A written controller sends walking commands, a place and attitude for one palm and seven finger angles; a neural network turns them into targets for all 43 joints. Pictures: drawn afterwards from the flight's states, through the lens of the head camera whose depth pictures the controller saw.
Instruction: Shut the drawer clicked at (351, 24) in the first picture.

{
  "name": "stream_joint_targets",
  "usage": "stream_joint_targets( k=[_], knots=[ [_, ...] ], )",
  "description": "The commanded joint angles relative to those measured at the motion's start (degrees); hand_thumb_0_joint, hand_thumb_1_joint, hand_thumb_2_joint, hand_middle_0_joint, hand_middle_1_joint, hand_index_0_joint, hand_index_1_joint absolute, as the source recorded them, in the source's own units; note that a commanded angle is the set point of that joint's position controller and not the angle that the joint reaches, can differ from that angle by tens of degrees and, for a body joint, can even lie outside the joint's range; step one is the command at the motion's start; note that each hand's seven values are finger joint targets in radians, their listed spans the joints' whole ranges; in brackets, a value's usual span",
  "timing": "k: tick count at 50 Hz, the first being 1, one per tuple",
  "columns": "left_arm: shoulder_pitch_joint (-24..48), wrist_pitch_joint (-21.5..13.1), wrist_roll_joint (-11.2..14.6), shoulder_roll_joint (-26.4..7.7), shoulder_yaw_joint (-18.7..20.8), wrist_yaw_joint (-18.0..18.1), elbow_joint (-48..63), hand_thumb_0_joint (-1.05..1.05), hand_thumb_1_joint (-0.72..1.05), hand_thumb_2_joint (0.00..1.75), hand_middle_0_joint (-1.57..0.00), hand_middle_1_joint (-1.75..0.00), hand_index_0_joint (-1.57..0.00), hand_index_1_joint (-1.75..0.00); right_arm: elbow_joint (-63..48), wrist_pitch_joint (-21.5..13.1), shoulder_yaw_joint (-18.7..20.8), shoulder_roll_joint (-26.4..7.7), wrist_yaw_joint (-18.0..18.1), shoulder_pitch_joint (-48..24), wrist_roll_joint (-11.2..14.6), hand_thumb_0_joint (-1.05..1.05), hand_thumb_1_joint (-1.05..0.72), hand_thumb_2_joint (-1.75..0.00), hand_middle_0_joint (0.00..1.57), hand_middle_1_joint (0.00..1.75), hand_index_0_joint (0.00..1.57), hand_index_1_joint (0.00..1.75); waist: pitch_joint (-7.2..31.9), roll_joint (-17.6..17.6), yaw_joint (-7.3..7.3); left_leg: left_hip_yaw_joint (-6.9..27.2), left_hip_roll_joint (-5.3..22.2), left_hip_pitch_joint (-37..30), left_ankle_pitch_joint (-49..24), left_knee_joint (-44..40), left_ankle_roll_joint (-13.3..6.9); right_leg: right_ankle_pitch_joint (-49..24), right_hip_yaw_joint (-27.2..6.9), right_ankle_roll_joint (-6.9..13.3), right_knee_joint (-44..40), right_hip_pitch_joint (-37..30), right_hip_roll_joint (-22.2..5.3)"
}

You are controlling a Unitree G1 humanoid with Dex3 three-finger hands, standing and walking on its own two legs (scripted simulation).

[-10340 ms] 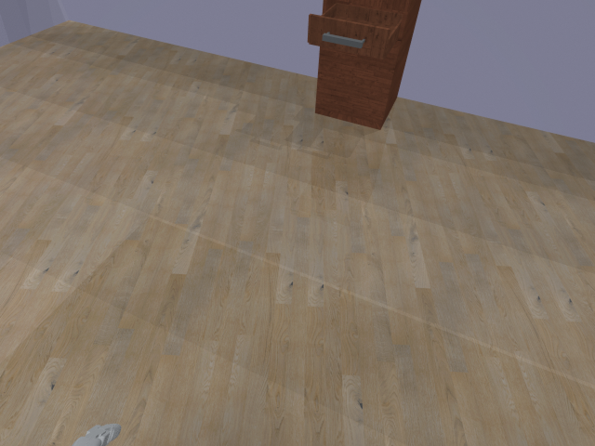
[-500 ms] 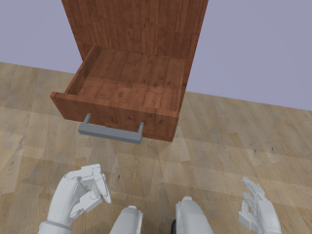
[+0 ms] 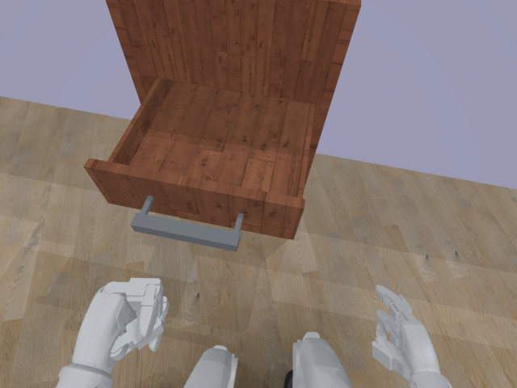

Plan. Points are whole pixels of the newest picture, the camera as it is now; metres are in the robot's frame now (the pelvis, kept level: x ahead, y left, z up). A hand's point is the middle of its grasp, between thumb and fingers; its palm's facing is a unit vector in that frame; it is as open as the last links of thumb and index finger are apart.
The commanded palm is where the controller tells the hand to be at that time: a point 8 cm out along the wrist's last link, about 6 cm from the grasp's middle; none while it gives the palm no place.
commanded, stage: raise the hand and make a fist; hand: left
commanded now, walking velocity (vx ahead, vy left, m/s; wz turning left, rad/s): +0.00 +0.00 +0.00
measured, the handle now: (190, 221) +0.40 +0.15 -0.05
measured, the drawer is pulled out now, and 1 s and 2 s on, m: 0.26 0.26 0.26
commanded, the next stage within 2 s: bring the fist close to the handle in 0.30 s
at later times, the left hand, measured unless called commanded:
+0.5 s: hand (168, 336) +0.19 +0.13 +0.05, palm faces -0.16 -0.99 -0.02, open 3.3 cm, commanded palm +0.18 +0.19 +0.04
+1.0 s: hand (179, 304) +0.24 +0.13 -0.02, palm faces -0.17 -0.99 -0.02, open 3.3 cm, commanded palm +0.24 +0.18 -0.01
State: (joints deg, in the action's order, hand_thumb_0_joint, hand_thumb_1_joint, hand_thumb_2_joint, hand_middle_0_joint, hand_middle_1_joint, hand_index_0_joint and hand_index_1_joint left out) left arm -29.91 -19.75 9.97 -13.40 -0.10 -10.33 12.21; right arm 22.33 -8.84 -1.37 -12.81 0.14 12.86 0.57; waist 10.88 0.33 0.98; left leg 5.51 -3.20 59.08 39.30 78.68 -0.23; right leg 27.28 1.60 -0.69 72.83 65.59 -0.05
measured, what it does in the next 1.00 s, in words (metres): stands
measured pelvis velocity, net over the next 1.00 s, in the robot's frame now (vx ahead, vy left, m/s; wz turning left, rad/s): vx -0.01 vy -0.01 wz -0.01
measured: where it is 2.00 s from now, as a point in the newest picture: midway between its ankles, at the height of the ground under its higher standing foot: outside the picture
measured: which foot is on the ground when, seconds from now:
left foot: down 0.00-1.00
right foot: down 0.00-1.00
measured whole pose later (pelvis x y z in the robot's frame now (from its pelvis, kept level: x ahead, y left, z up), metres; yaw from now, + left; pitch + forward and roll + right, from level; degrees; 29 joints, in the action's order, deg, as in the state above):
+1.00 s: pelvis -0.01 -0.01 -0.04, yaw +0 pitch +25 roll -2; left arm -17.0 -20.0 11.1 -14.2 2.4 -11.6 2.2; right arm 24.9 -7.9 -1.7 -14.6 0.0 12.3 0.6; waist 12.2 0.6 3.3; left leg 5.3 -3.1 71.1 41.1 87.2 0.4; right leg 28.1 1.7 -0.2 80.9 78.0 0.2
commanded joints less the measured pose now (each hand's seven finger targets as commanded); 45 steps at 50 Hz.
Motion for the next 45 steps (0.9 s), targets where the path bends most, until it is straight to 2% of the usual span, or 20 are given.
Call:
stream_joint_targets(
  k=[1, 3, 6, 8, 10, 13, 14, 17, 20, 23, 25, 28, 29, 30, 33, 35, 38, 39, 43, 45],
  knots=[
    [-4.2, -5.9, 0.9, -1.1, 0.7, -0.5, 14.7, 0.0, 0.9, 0.9, -1.4, -1.6, -1.4, -1.6, -8.7, -3.1, 3.9, -7.0, 0.2, -2.2, 0.5, 0.0, -0.9, -0.9, 0.2, 0.3, 0.2, 0.3, 15.9, 3.4, 0.16, -2.2, 1.5, -5.6, -27.0, -13.0, 0.6, -11.8, 2.5, 2.8, -7.2, -18.0, 0.0],
    [-5.8, -4.5, 0.5, 0.1, -1.6, -2.3, 12.7, 0.0, 0.9, 0.9, -1.4, -1.6, -1.4, -1.6, -8.7, -2.8, 4.2, -7.3, 0.1, -2.5, 0.7, 0.0, -0.9, -0.9, 0.2, 0.3, 0.2, 0.3, 14.4, 1.1, 1.29, -2.1, 1.7, -4.5, -26.3, -12.7, 0.0, -11.9, 2.5, 2.6, -7.7, -17.8, 0.0],
    [-7.1, -2.4, 0.1, -1.8, -0.6, -3.9, 12.5, 0.0, 0.9, 0.9, -1.4, -1.6, -1.4, -1.6, -9.5, -2.4, 4.7, -7.8, 0.3, -3.1, 1.2, 0.0, -0.9, -0.9, 0.2, 0.3, 0.2, 0.3, 13.5, -0.9, 1.18, -2.2, 1.4, -2.7, -22.1, -13.1, -0.3, -9.2, 2.1, 2.3, -8.4, -18.1, -0.2],
    [-6.1, -1.7, -0.1, -4.7, 2.2, -3.6, 13.2, 0.0, 0.9, 0.9, -1.4, -1.6, -1.4, -1.6, -9.8, -2.0, 4.6, -7.7, 0.6, -3.8, 1.1, 0.0, -0.9, -0.9, 0.2, 0.3, 0.2, 0.3, 12.9, 0.0, 0.51, -2.3, 1.2, -1.6, -20.9, -13.1, -0.4, -7.9, 2.0, 2.6, -7.8, -17.8, -0.1],
    [-5.4, -2.2, 0.4, -5.2, 4.4, -2.4, 14.7, 0.0, 0.9, 0.9, -1.4, -1.6, -1.4, -1.6, -10.2, -1.6, 4.6, -7.2, 0.7, -3.4, 0.9, 0.0, -0.9, -0.9, 0.2, 0.3, 0.2, 0.3, 13.7, 0.4, -0.11, -2.5, 1.1, -2.0, -21.3, -13.1, -0.2, -8.2, 2.0, 2.7, -7.5, -18.2, -0.1],
    [-6.6, -4.5, 1.9, -5.0, 6.2, -0.5, 16.9, 0.0, 0.9, 0.9, -1.4, -1.6, -1.4, -1.6, -10.0, -1.7, 4.5, -6.3, 0.8, -3.3, 0.6, 0.0, -0.9, -0.9, 0.2, 0.3, 0.2, 0.3, 15.5, 2.1, -1.31, -2.9, 1.1, -2.9, -23.7, -12.3, 0.2, -10.6, 1.8, 3.0, -6.6, -18.9, 0.2],
    [-7.3, -5.4, 2.0, -3.4, 4.9, -0.4, 17.6, 0.0, 0.9, 0.9, -1.4, -1.6, -1.4, -1.6, -10.1, -1.8, 4.4, -6.2, 0.6, -2.8, 0.5, 0.0, -0.9, -0.9, 0.2, 0.3, 0.2, 0.3, 16.3, 3.5, -1.23, -3.0, 1.0, -4.0, -24.8, -12.3, 0.4, -11.4, 1.9, 2.9, -6.5, -18.8, 0.1],
    [-6.7, -6.7, 2.0, -2.1, 2.4, -0.8, 16.9, 0.0, 0.9, 0.9, -1.4, -1.6, -1.4, -1.6, -9.5, -2.1, 4.3, -6.6, 0.2, -2.7, 0.5, 0.0, -0.9, -0.9, 0.2, 0.3, 0.2, 0.3, 15.3, 2.7, 0.21, -2.8, 1.2, -3.1, -23.5, -11.5, 0.1, -10.2, 1.8, 2.6, -7.0, -17.7, 0.1],
    [-7.0, -6.1, 1.1, -1.1, -0.8, -2.9, 15.1, 0.0, 0.9, 0.9, -1.4, -1.6, -1.4, -1.6, -9.6, -2.2, 4.3, -7.2, 0.2, -2.6, 0.8, 0.0, -0.9, -0.9, 0.2, 0.3, 0.2, 0.3, 13.2, 0.9, 1.64, -2.6, 1.3, -2.2, -20.4, -11.4, -0.4, -7.4, 1.7, 2.4, -7.9, -16.3, 0.0],
    [-3.1, -4.3, -0.3, -2.5, -0.6, -3.9, 10.5, 0.0, 0.9, 0.9, -1.4, -1.6, -1.4, -1.6, -9.3, -2.0, 4.1, -7.9, 0.7, -3.6, 0.7, 0.0, -0.9, -0.9, 0.2, 0.3, 0.2, 0.3, 9.2, -1.0, 2.74, -2.4, 1.3, 2.2, -14.5, -10.3, -0.8, -1.2, 1.2, 2.5, -8.1, -12.5, 0.0],
    [0.1, -3.7, -0.7, -3.7, 1.4, -3.4, 8.6, 0.0, 0.9, 0.9, -1.4, -1.6, -1.4, -1.6, -9.4, -1.9, 3.9, -8.2, 1.0, -3.7, 0.8, 0.0, -0.9, -0.9, 0.2, 0.3, 0.2, 0.3, 8.5, -1.2, 2.53, -2.6, 1.1, 4.2, -10.6, -10.1, -0.7, 3.4, 0.7, 2.4, -8.2, -10.9, -0.3],
    [4.1, -4.4, -0.3, -6.4, 5.5, -1.2, 9.9, 0.0, 0.9, 0.9, -1.4, -1.6, -1.4, -1.6, -9.3, -2.2, 3.7, -8.0, 1.3, -3.8, 0.5, 0.0, -0.9, -0.9, 0.2, 0.3, 0.2, 0.3, 11.7, 1.3, 0.98, -2.9, 0.8, 4.7, -10.4, -9.1, -0.7, 4.1, 0.1, 2.7, -6.6, -10.6, -0.3],
    [5.0, -4.9, 0.3, -5.3, 5.3, -0.7, 10.7, 0.0, 0.9, 0.9, -1.4, -1.6, -1.4, -1.6, -9.4, -2.3, 3.5, -7.7, 1.2, -3.4, 0.3, 0.0, -0.9, -0.9, 0.2, 0.3, 0.2, 0.3, 14.3, 1.6, 0.73, -3.0, 0.6, 3.8, -11.6, -9.0, -0.7, 2.8, 0.0, 2.7, -6.6, -12.0, -0.2],
    [5.3, -5.4, 0.8, -6.1, 6.5, -0.1, 11.2, 0.0, 0.9, 0.9, -1.4, -1.6, -1.4, -1.6, -9.4, -2.3, 3.5, -7.6, 1.2, -3.3, 0.3, 0.0, -0.9, -0.9, 0.2, 0.3, 0.2, 0.3, 15.5, 2.3, 0.26, -3.1, 0.7, 3.9, -12.6, -8.9, -0.6, 2.0, -0.2, 2.8, -6.4, -12.9, -0.4],
    [6.6, -6.5, 1.6, -4.9, 5.1, -0.1, 11.4, 0.0, 0.9, 0.9, -1.4, -1.6, -1.4, -1.6, -8.8, -2.7, 3.2, -7.8, 1.0, -3.1, 0.2, 0.0, -0.9, -0.9, 0.2, 0.3, 0.2, 0.3, 18.1, 3.1, 0.6, -2.9, 0.8, 3.5, -15.7, -8.0, -0.7, -1.3, 0.0, 2.8, -5.3, -13.3, 0.0],
    [7.8, -6.2, 1.6, -4.3, 4.0, -0.9, 9.0, 0.0, 0.9, 0.9, -1.4, -1.6, -1.4, -1.6, -7.7, -2.7, 3.2, -8.0, 0.8, -2.7, 0.3, 0.0, -0.9, -0.9, 0.2, 0.3, 0.2, 0.3, 17.6, 2.1, 1.89, -3.0, 1.0, 4.8, -15.1, -6.9, -0.8, -1.2, -0.3, 2.5, -5.7, -12.9, -0.2],
    [8.7, -4.2, 0.8, -4.0, 2.7, -2.8, 3.5, 0.0, 0.9, 0.9, -1.4, -1.6, -1.4, -1.6, -7.1, -2.5, 3.1, -8.8, 0.9, -2.9, 0.5, 0.0, -0.9, -0.9, 0.2, 0.3, 0.2, 0.3, 14.8, 0.4, 2.78, -2.7, 1.1, 7.9, -12.5, -6.5, -1.1, 1.5, -0.5, 2.6, -5.5, -11.0, -0.1],
    [9.7, -3.6, 0.6, -4.1, 2.8, -3.3, 2.9, 0.0, 0.9, 0.9, -1.4, -1.6, -1.4, -1.6, -7.0, -2.3, 3.1, -9.1, 0.7, -2.8, 0.7, 0.0, -0.9, -0.9, 0.2, 0.3, 0.2, 0.3, 15.5, 0.2, 2.88, -3.0, 1.0, 8.2, -11.8, -6.2, -1.1, 2.0, -0.8, 2.4, -5.6, -11.0, -0.2],
    [12.6, -2.4, 1.4, -6.8, 6.3, -3.1, 1.9, 0.0, 0.9, 0.9, -1.4, -1.6, -1.4, -1.6, -6.9, -2.1, 3.2, -9.4, 0.9, -3.4, 0.7, 0.0, -0.9, -0.9, 0.2, 0.3, 0.2, 0.3, 16.5, 0.6, 1.55, -3.0, 0.9, 9.7, -11.5, -6.0, -1.1, 2.5, -0.9, 2.6, -4.3, -10.7, -0.3],
    [13.7, -3.1, 2.1, -6.5, 7.3, -2.1, 3.0, 0.0, 0.9, 0.9, -1.4, -1.6, -1.4, -1.6, -7.0, -2.2, 3.3, -9.2, 0.8, -3.3, 0.6, 0.0, -0.9, -0.9, 0.2, 0.3, 0.2, 0.3, 18.5, 1.1, 1.08, -3.2, 0.8, 9.3, -12.7, -5.7, -0.9, 1.0, -0.8, 2.6, -3.5, -11.2, -0.4]
  ],
)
